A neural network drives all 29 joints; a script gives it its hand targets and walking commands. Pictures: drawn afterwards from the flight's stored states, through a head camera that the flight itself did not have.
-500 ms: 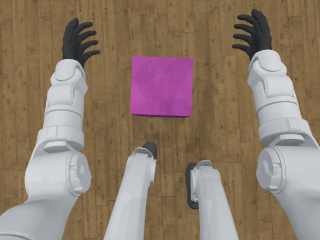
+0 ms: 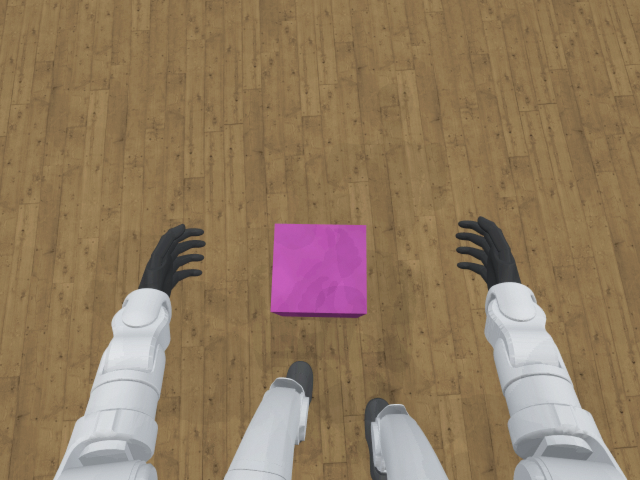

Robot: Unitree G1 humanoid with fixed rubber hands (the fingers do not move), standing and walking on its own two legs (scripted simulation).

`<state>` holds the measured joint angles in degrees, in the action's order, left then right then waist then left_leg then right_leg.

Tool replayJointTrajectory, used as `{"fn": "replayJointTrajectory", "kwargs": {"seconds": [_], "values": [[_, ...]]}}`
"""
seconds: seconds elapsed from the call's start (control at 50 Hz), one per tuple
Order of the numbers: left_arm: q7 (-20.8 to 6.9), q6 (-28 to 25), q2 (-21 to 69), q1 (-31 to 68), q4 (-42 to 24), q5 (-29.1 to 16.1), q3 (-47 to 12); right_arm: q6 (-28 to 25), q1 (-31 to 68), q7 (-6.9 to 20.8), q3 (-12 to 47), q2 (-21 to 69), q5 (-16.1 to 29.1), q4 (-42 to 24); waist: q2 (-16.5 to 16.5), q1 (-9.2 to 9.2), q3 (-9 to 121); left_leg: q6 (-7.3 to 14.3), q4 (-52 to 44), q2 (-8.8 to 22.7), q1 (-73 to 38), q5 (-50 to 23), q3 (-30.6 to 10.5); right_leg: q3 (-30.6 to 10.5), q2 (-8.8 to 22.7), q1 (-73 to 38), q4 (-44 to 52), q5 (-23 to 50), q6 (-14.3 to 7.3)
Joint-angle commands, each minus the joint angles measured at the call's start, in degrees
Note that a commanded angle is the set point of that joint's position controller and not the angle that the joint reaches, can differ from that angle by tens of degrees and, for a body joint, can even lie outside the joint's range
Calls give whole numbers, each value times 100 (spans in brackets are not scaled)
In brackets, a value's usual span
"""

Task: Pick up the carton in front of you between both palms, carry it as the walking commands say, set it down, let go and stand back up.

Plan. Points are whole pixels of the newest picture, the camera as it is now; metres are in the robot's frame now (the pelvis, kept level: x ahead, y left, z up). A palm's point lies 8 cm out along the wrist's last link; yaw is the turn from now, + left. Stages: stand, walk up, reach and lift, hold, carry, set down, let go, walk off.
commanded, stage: let go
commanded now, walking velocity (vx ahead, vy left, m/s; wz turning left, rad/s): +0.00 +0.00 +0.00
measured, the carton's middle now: (320, 275) +0.42 +0.06 -0.59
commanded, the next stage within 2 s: stand in 0.90 s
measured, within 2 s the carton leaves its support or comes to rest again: neither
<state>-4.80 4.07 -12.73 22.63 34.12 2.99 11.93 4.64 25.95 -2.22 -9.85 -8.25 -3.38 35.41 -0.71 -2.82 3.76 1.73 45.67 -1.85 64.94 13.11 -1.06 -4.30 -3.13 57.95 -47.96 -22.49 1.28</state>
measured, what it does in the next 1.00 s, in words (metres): rises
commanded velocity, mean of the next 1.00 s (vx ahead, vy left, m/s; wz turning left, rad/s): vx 0.00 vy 0.00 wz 0.00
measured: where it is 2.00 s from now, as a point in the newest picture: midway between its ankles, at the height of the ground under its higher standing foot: (337, 436)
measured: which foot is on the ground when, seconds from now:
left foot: down 0.00-1.00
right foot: down 0.00-1.00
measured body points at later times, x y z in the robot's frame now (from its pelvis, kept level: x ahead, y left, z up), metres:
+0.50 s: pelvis +0.03 -0.03 +0.06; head +0.07 -0.03 +0.51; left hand +0.19 +0.21 -0.02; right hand +0.22 -0.26 -0.02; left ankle +0.06 +0.09 -0.68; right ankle -0.02 -0.13 -0.68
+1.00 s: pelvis +0.04 -0.01 +0.05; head +0.05 +0.00 +0.50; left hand +0.20 +0.25 -0.03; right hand +0.21 -0.26 -0.03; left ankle +0.06 +0.09 -0.68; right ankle -0.02 -0.13 -0.68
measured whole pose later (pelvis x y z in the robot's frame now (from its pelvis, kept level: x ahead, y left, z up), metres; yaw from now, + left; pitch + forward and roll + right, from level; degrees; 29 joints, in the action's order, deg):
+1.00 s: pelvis +0.04 -0.01 +0.05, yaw +1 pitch -2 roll +1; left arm 0.6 7.3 -15.7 -12.5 27.3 1.8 2.2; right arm 3.1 -11.4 0.2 -1.6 -13.1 -2.5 33.5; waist -1.9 -0.6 -2.3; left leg 1.0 29.3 -2.5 13.2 14.4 -1.0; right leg -5.1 -1.5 5.2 -28.5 -21.5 -0.3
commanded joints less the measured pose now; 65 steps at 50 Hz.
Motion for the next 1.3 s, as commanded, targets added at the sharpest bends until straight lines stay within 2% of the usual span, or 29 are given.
{"fn": "replayJointTrajectory", "kwargs": {"seconds": [0.0, 0.06, 0.12, 0.22, 0.32, 0.4, 0.48, 0.54, 0.64, 0.78, 0.8, 0.84, 0.88, 0.9, 0.92, 0.94, 0.98, 1.0, 1.06, 1.12, 1.28], "values": [[46, -265, -321, -707, -557, -145, -176, -319, -519, 128, -26, -527, 38, -422, 287, -10, 3588, -135, -115, 262, -5849, -3600, -472, 384, -67, 123, 917, 1335, 37], [92, -393, -259, -1373, -734, -228, -350, -477, -1222, 199, 15, -540, 87, -497, 380, 9, 3343, -118, -303, 318, -6480, -4256, -593, 343, -52, -93, 1214, 1413, 11], [144, -495, -278, -1926, -961, -311, -443, -588, -1795, 256, 102, -600, 128, -701, 364, 48, 2975, -151, -571, 314, -6764, -4335, -601, 283, -35, -677, 1546, 1519, -20], [162, -574, -383, -2930, -1307, -427, -608, -672, -2738, 338, 293, -691, 184, -1091, 127, 98, 2072, -235, -1269, 160, -6613, -3337, -338, 203, 35, -2307, 2122, 1868, -35], [136, -520, -448, -3361, -1531, -449, -779, -638, -3191, 428, 471, -689, 230, -1355, -175, 138, 907, -276, -1894, -5, -6503, -1932, -36, 144, 188, -3425, 2667, 1669, -43], [76, -297, -537, -3360, -1602, -403, -814, -459, -3366, 474, 558, -679, 280, -1464, -447, 225, -53, -257, -1981, -117, -6967, -1187, 75, 89, 399, -3101, 3129, 857, -132], [56, -9, -615, -3349, -1623, -313, -752, -210, -3443, 529, 631, -697, 322, -1469, -354, 248, -666, -265, -1963, -164, -7427, -922, 147, 36, 556, -2846, 3416, 434, -225], [74, 167, -634, -3335, -1622, -232, -707, -53, -3466, 567, 658, -713, 329, -1447, -209, 255, -906, -274, -1969, -170, -7578, -878, 158, 21, 593, -2883, 3452, 427, -250], [113, 325, -579, -3400, -1640, -161, -701, 94, -3435, 602, 640, -770, 304, -1475, -7, 223, -903, -290, -1980, -145, -7595, -1073, 107, 65, 505, -3259, 3274, 813, -234], [139, 293, -514, -3498, -1689, -219, -763, 112, -3533, 590, 552, -830, 239, -1536, -46, 242, -420, -292, -1975, -78, -7577, -1765, -12, 143, 258, -3871, 2883, 1815, -119], [285, 591, -707, -3345, -1822, -70, -724, -44, -3886, 449, 505, -747, 336, -1307, 103, 328, -80, -284, -1818, -165, -7191, -1672, 45, 131, 223, -4353, 2643, 2383, -95], [370, 662, -648, -3452, -1771, -137, -784, -88, -3892, 375, 587, -839, 351, -1323, -90, 262, -44, -272, -1808, -162, -7019, -1746, 19, 151, 218, -4436, 2514, 2716, -23], [399, 689, -598, -3478, -1704, -190, -825, -116, -3725, 363, 611, -895, 372, -1400, -96, 240, -96, -267, -1810, -136, -6950, -1821, -18, 180, 183, -4332, 2520, 2601, -22], [593, 351, -1158, -3359, -1079, -192, -698, -204, -3545, 200, 473, -1594, 9, -553, -623, 216, -276, -280, -1761, 485, -6038, -1464, -295, 3, 416, -4184, 2388, 1527, 56], [642, 191, -1140, -3425, -959, -124, -708, -263, -3593, 146, 443, -1633, -19, -482, -351, 204, -342, -206, -1848, 461, -5870, -1022, -347, -92, 407, -4276, 2415, 1062, 18], [652, 79, -1114, -3462, -879, -74, -706, -309, -3595, 110, 433, -1613, -14, -400, -255, 228, -408, -131, -1907, 509, -5711, -667, -405, -170, 429, -4347, 2426, 802, -30], [618, -86, -1086, -3441, -761, -56, -722, -395, -3431, 106, 487, -1593, 28, -228, 23, 238, -490, -87, -2054, 528, -5409, -122, -520, -247, 437, -4277, 2415, 573, -101], [593, -154, -1089, -3420, -662, -56, -721, -433, -3385, 113, 491, -1606, 52, -125, 181, 252, -416, -64, -2069, 558, -5448, -271, -548, -278, 464, -4335, 2365, 754, -121], [577, -269, -1198, -3402, -445, -73, -719, -495, -3292, 131, 498, -1616, 91, 86, 83, 252, -156, -32, -1911, 588, -5623, -1041, -527, -297, 513, -4489, 2346, 1356, -90], [616, -336, -1295, -3429, -238, -86, -732, -538, -3327, 111, 495, -1717, 106, 303, 120, 295, 50, -27, -1823, 622, -5880, -1607, -515, -314, 548, -4585, 2306, 1815, -83], [670, -400, -1472, -3500, 224, -95, -779, -554, -3276, 71, 547, -1927, 125, 742, 135, 312, 18, -11, -1867, 680, -6019, -1955, -533, -367, 616, -4678, 2391, 2135, -81]]}}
